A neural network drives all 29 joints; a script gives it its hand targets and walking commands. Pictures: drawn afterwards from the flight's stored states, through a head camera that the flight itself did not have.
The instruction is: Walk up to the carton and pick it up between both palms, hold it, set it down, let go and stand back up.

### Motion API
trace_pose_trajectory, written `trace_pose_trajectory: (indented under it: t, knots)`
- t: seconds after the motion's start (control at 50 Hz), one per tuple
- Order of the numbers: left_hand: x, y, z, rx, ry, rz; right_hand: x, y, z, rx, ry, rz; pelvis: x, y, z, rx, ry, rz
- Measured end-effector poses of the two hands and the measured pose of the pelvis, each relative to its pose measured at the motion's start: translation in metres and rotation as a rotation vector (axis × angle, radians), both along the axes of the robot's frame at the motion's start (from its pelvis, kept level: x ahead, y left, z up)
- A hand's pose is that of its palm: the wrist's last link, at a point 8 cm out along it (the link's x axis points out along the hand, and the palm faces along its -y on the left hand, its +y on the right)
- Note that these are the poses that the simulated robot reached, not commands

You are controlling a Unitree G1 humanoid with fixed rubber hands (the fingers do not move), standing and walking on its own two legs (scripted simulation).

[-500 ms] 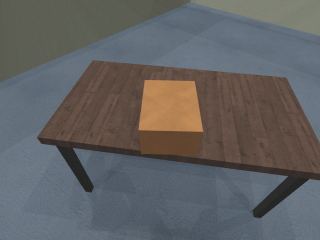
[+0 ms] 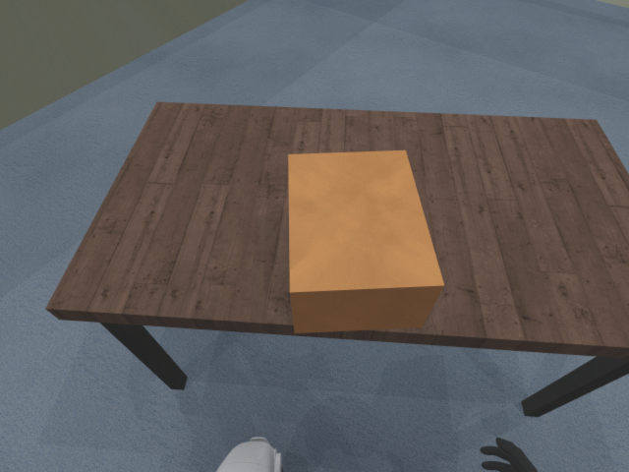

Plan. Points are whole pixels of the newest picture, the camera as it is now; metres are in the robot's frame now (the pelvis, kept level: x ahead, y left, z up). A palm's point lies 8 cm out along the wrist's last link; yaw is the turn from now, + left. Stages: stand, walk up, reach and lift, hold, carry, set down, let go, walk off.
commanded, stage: walk up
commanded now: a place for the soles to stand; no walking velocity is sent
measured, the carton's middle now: (352, 237) +0.49 -0.03 -0.07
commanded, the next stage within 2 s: none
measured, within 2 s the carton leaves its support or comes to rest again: neither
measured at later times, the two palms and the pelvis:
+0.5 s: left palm (146, 438) +0.16 +0.23 -0.08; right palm out of the picture +0.05 -0.30 -0.11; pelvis +0.00 -0.01 +0.00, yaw -7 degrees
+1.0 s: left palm out of the picture +0.07 +0.24 -0.09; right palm out of the picture +0.04 -0.27 -0.08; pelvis -0.02 -0.02 +0.02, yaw -1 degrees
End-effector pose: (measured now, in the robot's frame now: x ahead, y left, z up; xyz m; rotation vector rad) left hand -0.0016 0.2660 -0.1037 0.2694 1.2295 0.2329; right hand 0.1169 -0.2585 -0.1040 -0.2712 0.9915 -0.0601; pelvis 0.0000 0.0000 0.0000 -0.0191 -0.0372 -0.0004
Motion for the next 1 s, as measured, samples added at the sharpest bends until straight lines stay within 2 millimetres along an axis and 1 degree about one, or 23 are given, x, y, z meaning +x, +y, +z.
trace_pose_trajectory:
  t: [0.04, 0.08, 0.12, 0.18, 0.24, 0.28, 0.34, 0.38, 0.44, 0.5, 0.56, 0.66, 0.74, 0.8, 0.88, 1.0]
  knots:
    - [0.023, 0.015, -0.012, -0.006, -0.019, -0.01, 0.015, 0.015, -0.002, -0.003, -0.041, -0.013, 0.007, 0.01, -0.008, 0.018, -0.015, -0.016]
    - [0.05, 0.025, -0.015, -0.002, -0.048, -0.025, 0.022, 0.026, 0.001, 0.004, -0.057, -0.038, 0.012, 0.015, -0.008, 0.021, -0.026, -0.028]
    - [0.077, 0.03, -0.014, -0.001, -0.087, -0.05, 0.026, 0.033, 0.007, 0.001, -0.066, -0.06, 0.016, 0.017, -0.006, 0.021, -0.032, -0.037]
    - [0.114, 0.029, -0.007, -0.011, -0.151, -0.096, 0.028, 0.036, 0.015, -0.014, -0.075, -0.074, 0.019, 0.021, -0.001, 0.02, -0.029, -0.047]
    - [0.141, 0.023, 0.001, -0.022, -0.191, -0.148, 0.022, 0.029, 0.018, -0.035, -0.08, -0.095, 0.018, 0.022, 0.002, 0.019, -0.022, -0.064]
    - [0.155, 0.018, 0.005, -0.023, -0.206, -0.182, 0.014, 0.021, 0.018, -0.05, -0.075, -0.118, 0.015, 0.02, 0.003, 0.018, -0.018, -0.077]
    - [0.17, 0.007, 0.011, -0.024, -0.226, -0.226, -0.007, 0.003, 0.013, -0.07, -0.049, -0.161, 0.01, 0.015, 0.003, 0.02, -0.012, -0.094]
    - [0.176, -0.003, 0.015, -0.026, -0.244, -0.246, -0.023, -0.011, 0.008, -0.077, -0.022, -0.188, 0.006, 0.009, 0.001, 0.023, -0.008, -0.104]
    - [0.176, -0.019, 0.018, -0.035, -0.274, -0.26, -0.046, -0.031, -0.003, -0.073, 0.023, -0.22, 0.0, -0.002, -0.002, 0.006, -0.01, -0.112]
    - [0.166, -0.033, 0.024, -0.048, -0.276, -0.25, -0.067, -0.042, -0.006, -0.071, 0.081, -0.25, -0.003, -0.007, 0.003, 0.014, -0.008, -0.116]
    - [0.155, -0.043, 0.028, -0.05, -0.262, -0.24, -0.082, -0.043, -0.004, -0.062, 0.111, -0.259, -0.006, -0.01, 0.01, 0.018, -0.005, -0.116]
    - [0.142, -0.05, 0.025, -0.08, -0.258, -0.219, -0.098, -0.031, 0.0, -0.039, 0.13, -0.237, -0.012, -0.011, 0.013, 0.02, 0.009, -0.093]
    - [0.13, -0.049, 0.018, -0.113, -0.251, -0.195, -0.102, -0.018, 0.005, -0.019, 0.113, -0.215, -0.017, -0.011, 0.014, 0.034, 0.004, -0.075]
    - [0.117, -0.047, 0.016, -0.124, -0.233, -0.176, -0.1, -0.014, 0.012, -0.002, 0.095, -0.208, -0.018, -0.013, 0.018, 0.023, 0.006, -0.066]
    - [0.098, -0.041, 0.014, -0.121, -0.208, -0.145, -0.092, -0.012, 0.018, 0.004, 0.071, -0.185, -0.019, -0.016, 0.021, 0.017, 0.013, -0.049]
    - [0.075, -0.029, 0.012, -0.098, -0.166, -0.092, -0.078, -0.013, 0.021, -0.004, 0.052, -0.149, -0.018, -0.016, 0.022, 0.009, 0.019, -0.021]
